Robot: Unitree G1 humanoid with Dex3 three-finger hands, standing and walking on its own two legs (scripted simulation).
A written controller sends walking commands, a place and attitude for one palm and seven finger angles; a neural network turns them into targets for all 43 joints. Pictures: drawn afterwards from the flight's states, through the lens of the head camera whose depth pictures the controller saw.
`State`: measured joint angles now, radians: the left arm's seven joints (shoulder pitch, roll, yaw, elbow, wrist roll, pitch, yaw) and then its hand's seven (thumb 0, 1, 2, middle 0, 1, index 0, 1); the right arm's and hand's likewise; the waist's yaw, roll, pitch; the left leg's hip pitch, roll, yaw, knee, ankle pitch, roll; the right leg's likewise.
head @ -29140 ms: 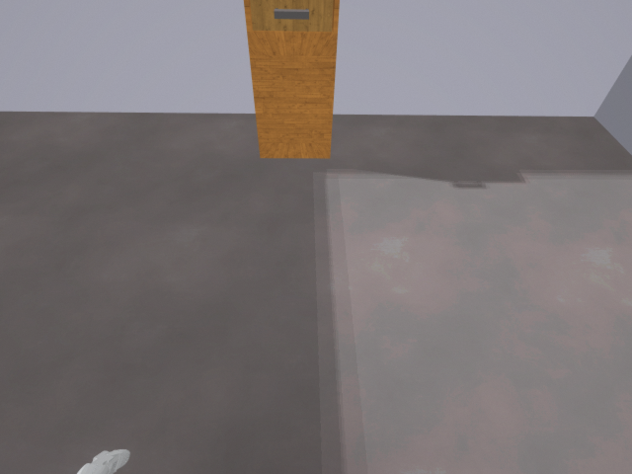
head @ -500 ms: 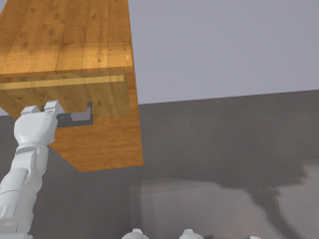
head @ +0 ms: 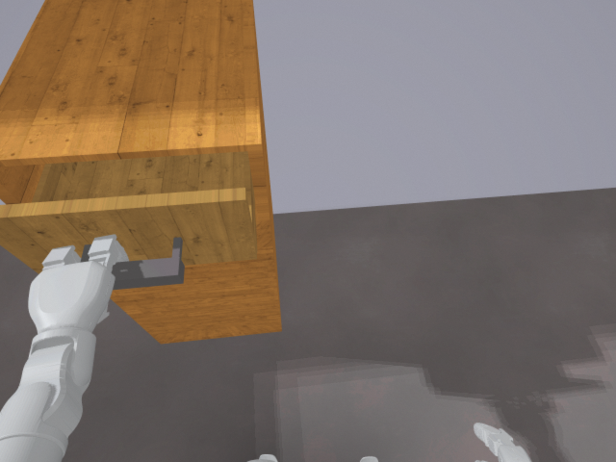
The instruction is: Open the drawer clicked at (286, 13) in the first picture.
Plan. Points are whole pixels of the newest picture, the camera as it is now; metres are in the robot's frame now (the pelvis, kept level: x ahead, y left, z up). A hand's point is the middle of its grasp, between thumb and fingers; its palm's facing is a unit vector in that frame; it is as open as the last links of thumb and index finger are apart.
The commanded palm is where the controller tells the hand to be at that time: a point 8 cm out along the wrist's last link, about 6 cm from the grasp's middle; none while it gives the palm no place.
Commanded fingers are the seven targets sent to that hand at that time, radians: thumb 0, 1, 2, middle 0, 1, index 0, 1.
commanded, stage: pull the drawer open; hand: left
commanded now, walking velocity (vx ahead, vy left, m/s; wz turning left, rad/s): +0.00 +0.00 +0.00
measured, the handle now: (131, 260) +0.37 +0.27 +0.00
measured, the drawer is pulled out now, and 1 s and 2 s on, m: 0.08 0.20 0.30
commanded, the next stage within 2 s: none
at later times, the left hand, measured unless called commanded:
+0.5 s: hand (87, 352) +0.25 +0.29 -0.02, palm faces -0.04 -0.05 -1.00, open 6.1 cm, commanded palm +0.21 +0.29 +0.03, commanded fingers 0.00 0.90 0.90 -0.40 -1.35 -0.40 -1.35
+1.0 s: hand (78, 403) +0.19 +0.28 -0.02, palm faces -0.05 -0.04 -1.00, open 6.2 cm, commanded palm +0.15 +0.28 +0.03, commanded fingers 0.00 0.90 0.90 -0.40 -1.35 -0.40 -1.35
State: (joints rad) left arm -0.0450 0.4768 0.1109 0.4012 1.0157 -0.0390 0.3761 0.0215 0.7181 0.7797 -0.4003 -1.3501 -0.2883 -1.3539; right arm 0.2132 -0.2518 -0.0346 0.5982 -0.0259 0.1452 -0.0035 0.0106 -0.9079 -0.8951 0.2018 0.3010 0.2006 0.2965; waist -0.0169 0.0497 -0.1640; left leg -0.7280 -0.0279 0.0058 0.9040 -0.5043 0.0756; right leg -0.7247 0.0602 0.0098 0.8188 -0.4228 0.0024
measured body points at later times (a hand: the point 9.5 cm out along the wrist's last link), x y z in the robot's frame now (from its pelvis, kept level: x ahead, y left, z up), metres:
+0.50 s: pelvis -0.01 -0.01 +0.00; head +0.06 -0.01 +0.44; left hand +0.25 +0.29 +0.03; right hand +0.15 -0.27 -0.11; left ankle -0.05 +0.06 -0.69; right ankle -0.03 -0.13 -0.69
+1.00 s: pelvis -0.01 -0.02 +0.00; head +0.05 -0.02 +0.44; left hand +0.19 +0.28 +0.03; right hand +0.18 -0.27 -0.11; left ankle -0.05 +0.06 -0.69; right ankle -0.03 -0.13 -0.69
